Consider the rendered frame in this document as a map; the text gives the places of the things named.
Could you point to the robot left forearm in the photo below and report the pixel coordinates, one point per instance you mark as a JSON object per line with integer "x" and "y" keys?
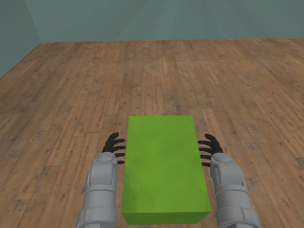
{"x": 98, "y": 209}

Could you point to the robot right hand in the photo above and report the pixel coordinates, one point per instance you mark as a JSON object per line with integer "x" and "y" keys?
{"x": 215, "y": 148}

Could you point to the robot right forearm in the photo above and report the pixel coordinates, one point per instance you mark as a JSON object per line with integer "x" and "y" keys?
{"x": 232, "y": 196}

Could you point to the robot left hand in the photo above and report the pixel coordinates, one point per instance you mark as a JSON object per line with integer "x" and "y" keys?
{"x": 109, "y": 146}

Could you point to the carton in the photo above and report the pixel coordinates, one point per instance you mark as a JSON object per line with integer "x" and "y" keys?
{"x": 163, "y": 176}

